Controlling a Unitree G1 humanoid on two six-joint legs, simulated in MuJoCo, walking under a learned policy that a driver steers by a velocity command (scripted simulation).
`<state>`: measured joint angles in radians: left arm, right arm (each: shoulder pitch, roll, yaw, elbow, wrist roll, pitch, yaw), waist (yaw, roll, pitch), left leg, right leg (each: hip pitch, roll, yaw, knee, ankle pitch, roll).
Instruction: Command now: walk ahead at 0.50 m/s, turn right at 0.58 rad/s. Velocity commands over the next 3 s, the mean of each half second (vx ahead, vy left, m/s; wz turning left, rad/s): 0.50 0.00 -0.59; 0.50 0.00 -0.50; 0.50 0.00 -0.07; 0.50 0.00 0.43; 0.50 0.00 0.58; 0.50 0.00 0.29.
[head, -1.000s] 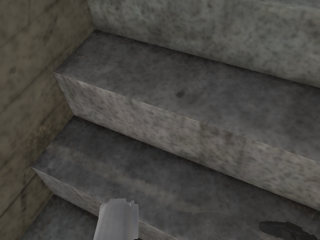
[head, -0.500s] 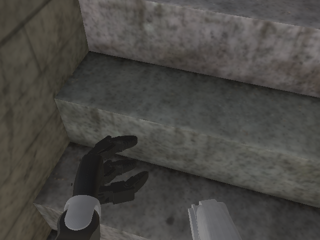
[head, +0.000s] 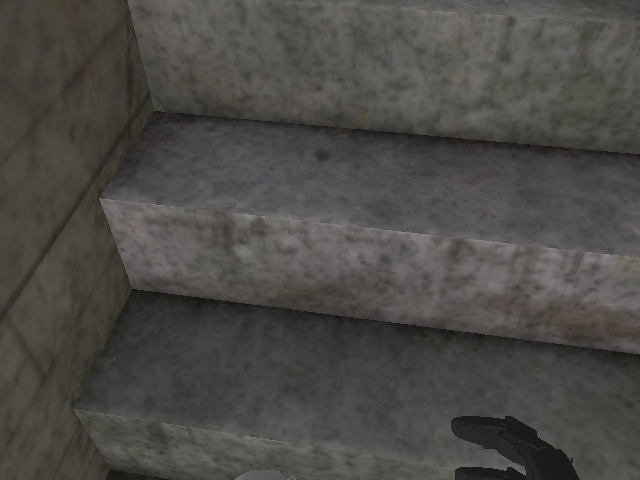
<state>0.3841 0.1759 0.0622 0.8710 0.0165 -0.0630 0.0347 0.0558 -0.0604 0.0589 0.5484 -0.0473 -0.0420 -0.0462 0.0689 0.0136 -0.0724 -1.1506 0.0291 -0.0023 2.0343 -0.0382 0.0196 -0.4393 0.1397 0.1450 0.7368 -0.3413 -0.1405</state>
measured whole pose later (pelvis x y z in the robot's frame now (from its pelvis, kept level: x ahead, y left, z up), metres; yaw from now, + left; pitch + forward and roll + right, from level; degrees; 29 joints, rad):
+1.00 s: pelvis +0.16 -0.01 +0.04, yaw -27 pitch +3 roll +1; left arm 0.57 0.17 0.06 0.98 0.03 -0.04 0.04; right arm -0.09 -0.01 0.09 0.40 -0.02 -0.01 -0.03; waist 0.12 -0.03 -0.07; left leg -1.25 0.06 0.08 2.17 -0.59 0.12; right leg 0.02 -0.02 0.03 0.17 -0.24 -0.01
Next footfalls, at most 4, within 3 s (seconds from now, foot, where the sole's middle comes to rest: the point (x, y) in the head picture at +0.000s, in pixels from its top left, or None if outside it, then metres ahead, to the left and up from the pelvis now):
0.26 left None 0.22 0.25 -0.54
0.78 right None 0.04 -0.08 -0.75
1.18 left None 0.31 0.04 -0.54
1.52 right None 0.22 -0.30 -0.54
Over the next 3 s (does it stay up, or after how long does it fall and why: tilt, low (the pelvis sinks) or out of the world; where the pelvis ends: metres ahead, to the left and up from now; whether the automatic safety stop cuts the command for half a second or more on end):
stays up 0.71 -0.26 0.64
